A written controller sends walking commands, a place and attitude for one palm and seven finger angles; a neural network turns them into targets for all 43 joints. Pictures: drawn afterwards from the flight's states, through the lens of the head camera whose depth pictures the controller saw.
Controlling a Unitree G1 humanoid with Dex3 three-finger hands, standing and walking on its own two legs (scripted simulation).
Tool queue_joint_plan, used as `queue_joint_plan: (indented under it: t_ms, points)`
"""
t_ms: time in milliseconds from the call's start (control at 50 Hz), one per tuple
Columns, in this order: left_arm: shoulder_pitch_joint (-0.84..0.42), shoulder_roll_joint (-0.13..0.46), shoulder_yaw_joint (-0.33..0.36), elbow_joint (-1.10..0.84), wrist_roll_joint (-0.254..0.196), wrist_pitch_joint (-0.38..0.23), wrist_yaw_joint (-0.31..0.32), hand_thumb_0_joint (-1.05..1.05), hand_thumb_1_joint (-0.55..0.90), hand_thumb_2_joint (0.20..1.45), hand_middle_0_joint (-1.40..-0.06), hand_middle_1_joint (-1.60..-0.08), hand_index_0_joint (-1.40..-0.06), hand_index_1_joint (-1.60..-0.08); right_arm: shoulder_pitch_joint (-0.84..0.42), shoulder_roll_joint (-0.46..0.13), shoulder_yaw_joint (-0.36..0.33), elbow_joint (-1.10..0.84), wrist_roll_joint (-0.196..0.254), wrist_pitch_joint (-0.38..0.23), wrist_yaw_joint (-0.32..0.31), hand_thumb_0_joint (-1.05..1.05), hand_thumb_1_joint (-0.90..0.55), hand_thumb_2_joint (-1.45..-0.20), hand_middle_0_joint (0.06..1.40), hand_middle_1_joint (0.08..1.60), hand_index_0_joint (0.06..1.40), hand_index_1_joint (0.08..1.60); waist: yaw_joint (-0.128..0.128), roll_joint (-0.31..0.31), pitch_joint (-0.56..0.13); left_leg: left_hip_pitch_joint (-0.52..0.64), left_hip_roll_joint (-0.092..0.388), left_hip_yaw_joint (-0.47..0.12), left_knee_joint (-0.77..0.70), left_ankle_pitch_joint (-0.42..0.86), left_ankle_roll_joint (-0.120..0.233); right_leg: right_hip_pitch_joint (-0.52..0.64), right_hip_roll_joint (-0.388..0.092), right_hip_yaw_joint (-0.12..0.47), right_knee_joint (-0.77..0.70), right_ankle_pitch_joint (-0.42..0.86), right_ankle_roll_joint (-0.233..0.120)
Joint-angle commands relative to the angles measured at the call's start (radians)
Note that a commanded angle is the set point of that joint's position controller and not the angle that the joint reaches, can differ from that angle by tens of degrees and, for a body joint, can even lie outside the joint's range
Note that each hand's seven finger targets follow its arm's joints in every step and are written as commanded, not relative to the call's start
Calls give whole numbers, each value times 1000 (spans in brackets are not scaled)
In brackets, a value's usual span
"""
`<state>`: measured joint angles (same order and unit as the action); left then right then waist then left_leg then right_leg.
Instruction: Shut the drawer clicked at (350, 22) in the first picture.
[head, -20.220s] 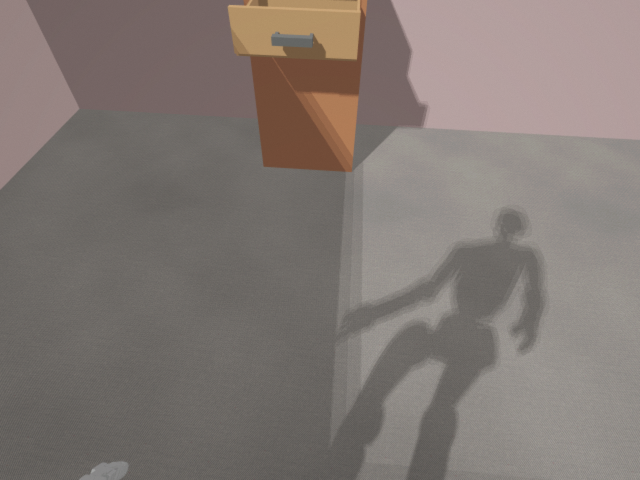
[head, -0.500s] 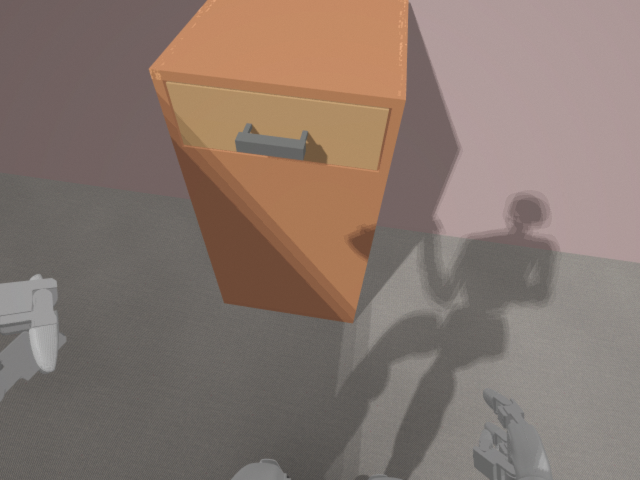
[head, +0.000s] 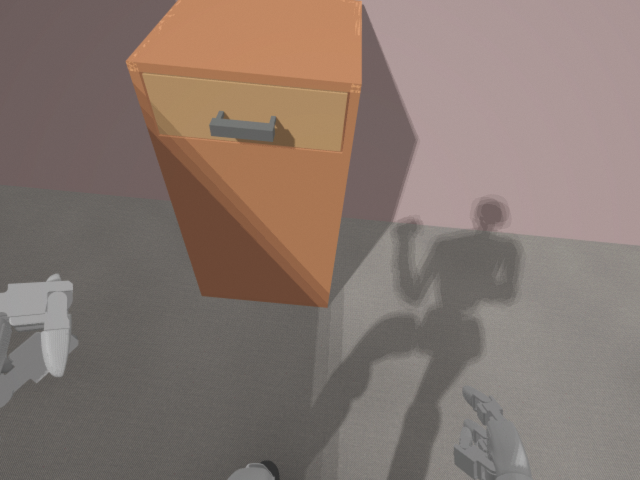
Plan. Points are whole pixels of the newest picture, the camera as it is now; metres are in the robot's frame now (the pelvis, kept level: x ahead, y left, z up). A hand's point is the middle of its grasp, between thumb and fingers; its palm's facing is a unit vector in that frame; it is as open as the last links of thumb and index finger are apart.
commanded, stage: stop stepping back and stand still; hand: left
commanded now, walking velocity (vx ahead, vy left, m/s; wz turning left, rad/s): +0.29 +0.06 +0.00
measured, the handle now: (244, 123) +0.76 +0.19 +0.00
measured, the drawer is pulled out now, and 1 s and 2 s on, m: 0.00 0.00 0.00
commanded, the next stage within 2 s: let the arm hang, fingers relaxed in 0.74 s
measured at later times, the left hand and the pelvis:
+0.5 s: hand out of the picture +0.12 +0.29 +0.17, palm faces +0.45 -0.83 -0.34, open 3.2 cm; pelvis -0.06 +0.04 -0.01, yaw +0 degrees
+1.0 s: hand out of the picture +0.10 +0.27 -0.07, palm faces +0.20 -0.91 -0.35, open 3.1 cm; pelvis -0.09 +0.03 -0.02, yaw +3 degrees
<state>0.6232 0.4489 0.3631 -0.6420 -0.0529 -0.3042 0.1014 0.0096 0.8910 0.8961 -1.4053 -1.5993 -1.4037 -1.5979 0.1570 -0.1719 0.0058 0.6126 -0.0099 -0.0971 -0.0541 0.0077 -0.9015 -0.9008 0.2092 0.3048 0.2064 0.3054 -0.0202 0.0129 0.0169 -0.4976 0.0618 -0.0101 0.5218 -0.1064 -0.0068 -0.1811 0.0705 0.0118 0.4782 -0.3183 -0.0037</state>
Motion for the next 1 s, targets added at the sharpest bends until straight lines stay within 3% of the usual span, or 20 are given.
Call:
queue_joint_plan:
  t_ms: [0, 100, 160, 200, 260, 320, 400, 440, 480, 520, 640, 680, 700, 720, 800, 820, 840, 900, 940, 980]
  points:
    - [83, 134, 165, -105, -30, 1, 51, 0, 900, 900, -1400, -1600, -1400, -1600, -74, -130, -47, -172, 8, -17, -33, 0, -900, -900, 200, 300, 200, 300, -3, -36, -60, 323, -31, -8, 80, -96, -2, -324, -229, 102, -187, 5, -72]
    - [-17, 96, 108, -81, -10, 12, 62, 0, 900, 900, -1400, -1600, -1400, -1600, -64, -170, -46, -168, 9, -55, -60, 0, -900, -900, 200, 300, 200, 300, -6, 84, 43, 288, 37, -153, -165, -381, 17, -318, -82, 5, -154, -330, -24]
    - [-92, 99, 99, -142, 13, 14, 65, 0, 900, 900, -1400, -1600, -1400, -1600, -73, -178, -44, -167, 2, -80, -63, 0, -900, -900, 200, 300, 200, 300, 9, 203, 13, 119, 83, -278, -466, -644, 24, -59, 20, -48, 26, -222, -7]
    - [-56, 101, 98, -166, 17, 16, 62, 0, 900, 900, -1400, -1600, -1400, -1600, -54, -164, -46, -160, -3, -92, -49, 0, -900, -900, 200, 300, 200, 300, 24, 208, -77, 149, 77, -230, -461, -574, -2, 39, 31, -55, 41, -169, -12]
    - [42, 125, 116, -189, 17, 25, 52, 0, 900, 900, -1400, -1600, -1400, -1600, -37, -152, -52, -158, -9, -94, -33, 0, -900, -900, 200, 300, 200, 300, 24, 121, -147, 248, -11, -56, -261, -393, -12, 19, -24, -31, -131, -179, -33]
    - [39, 126, 138, -183, -4, 40, 53, 0, 900, 900, -1400, -1600, -1400, -1600, -22, -151, -69, -127, -14, -55, -32, 0, -900, -900, 200, 300, 200, 300, 10, -179, -71, 351, -89, 15, 327, -149, -18, -403, -278, 232, -325, -412, -171]
    - [-181, 56, 68, -29, 12, 67, 73, 0, 900, 900, -1400, -1600, -1400, -1600, -9, -149, -37, -93, 4, -50, -43, 0, -900, -900, 200, 300, 200, 300, -27, -82, 85, 274, -6, -41, 61, -306, 21, -415, -228, 71, -127, -377, -80]
    - [-281, 39, 39, -67, 24, 60, 75, 0, 900, 900, -1400, -1600, -1400, -1600, -10, -186, -34, -123, 15, -78, -55, 0, -900, -900, 200, 300, 200, 300, -23, 249, 94, 204, 144, -362, -323, -573, 103, -326, -41, -60, 253, -228, 5]
    - [-271, 93, 80, -119, 39, 46, 72, 0, 900, 900, -1400, -1600, -1400, -1600, -29, -128, -20, -126, 3, -105, -44, 0, -900, -900, 200, 300, 200, 300, -14, 300, 24, 224, 231, -585, -473, -739, 104, -370, -44, 28, 551, -186, 1]
    - [-157, 80, 62, -194, 38, 54, 67, 0, 900, 900, -1400, -1600, -1400, -1600, -42, -118, -24, -137, 4, -116, -12, 0, -900, -900, 200, 300, 200, 300, 14, 110, -38, 258, 204, -450, -417, -556, 111, -307, -75, 29, 513, -124, -6]
    - [42, 91, 92, -186, 34, 76, 78, 0, 900, 900, -1400, -1600, -1400, -1600, -52, -133, -21, -157, -21, -68, -6, 0, -900, -900, 200, 300, 200, 300, 27, 234, -49, -1, 88, -140, -355, -535, 43, 152, -18, -114, 14, -143, -40]
    - [17, 105, 104, -148, 25, 82, 73, 0, 900, 900, -1400, -1600, -1400, -1600, -41, -123, -25, -157, -20, -41, -18, 0, -900, -900, 200, 300, 200, 300, 14, 4, -42, -7, -1, -53, -79, -388, 23, 144, -119, 37, -179, -117, -87]
    - [-18, 141, 141, -133, 14, 74, 71, 0, 900, 900, -1400, -1600, -1400, -1600, -33, -122, -34, -147, -19, -28, -23, 0, -900, -900, 200, 300, 200, 300, 7, -130, -50, 21, -44, -2, 173, -287, 8, 27, -282, 266, -289, -226, -158]
    - [-84, 164, 177, -152, -5, 61, 74, 0, 900, 900, -1400, -1600, -1400, -1600, -19, -129, -37, -127, -19, -25, -25, 0, -900, -900, 200, 300, 200, 300, 0, -163, -41, 34, -38, 19, 296, -199, 1, -54, -381, 334, -323, -182, -199]
    - [-45, 53, 91, -70, 5, 71, 66, 0, 900, 900, -1400, -1600, -1400, -1600, -12, -138, -42, -111, 10, -51, -27, 0, -900, -900, 200, 300, 200, 300, -10, -91, -32, 262, -13, 10, 54, -173, 27, -198, -278, 137, -152, -180, -130]
    - [-175, -125, -242, 709, 116, 233, -71, 0, 900, 900, -1400, -1600, -1400, -1600, 76, -262, -93, 144, -4, -70, 77, 0, -900, -900, 200, 300, 200, 300, -74, 69, -23, 259, 67, -117, 154, 149, 60, -343, -243, -61, 207, 170, -59]
    - [-126, -154, -233, 722, 96, 309, -88, 0, 900, 900, -1360, -1557, -1360, -1557, 95, -219, -84, 100, -1, 5, 65, 0, -900, -900, 200, 300, 200, 300, -28, 156, -37, 195, 127, -250, 3, 174, 112, -304, -120, -53, 324, -3, -4]
    - [-261, -179, -254, 817, 90, 320, -91, 0, 900, 900, -1240, -1427, -1240, -1427, 100, -214, -61, 65, -41, 27, 39, 0, -900, -900, 200, 300, 200, 300, -20, -26, -100, 194, 217, -478, -92, 371, 230, -299, -78, 22, 476, -246, 11]
    - [-269, -155, -255, 980, 81, 318, -88, 0, 900, 900, -1160, -1340, -1160, -1340, 63, -209, -55, 86, -43, 44, 32, 0, -900, -900, 200, 300, 200, 300, 26, -65, -109, 139, 187, -400, -96, 327, 216, -156, -90, 45, 359, -190, 8]
    - [-235, -109, -261, 1162, 83, 327, -89, 0, 900, 900, -1080, -1253, -1080, -1253, -9, -176, -46, 107, -27, 68, 32, 0, -900, -900, 200, 300, 200, 300, 82, -61, -31, -73, 41, -227, -56, -108, 109, 52, -121, 99, 71, -55, -10]
